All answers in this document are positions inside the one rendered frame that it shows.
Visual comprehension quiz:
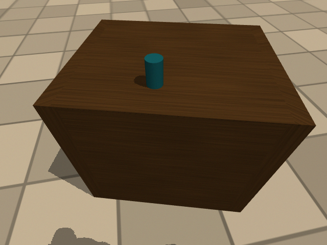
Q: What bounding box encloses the can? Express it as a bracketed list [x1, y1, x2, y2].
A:
[145, 53, 164, 89]

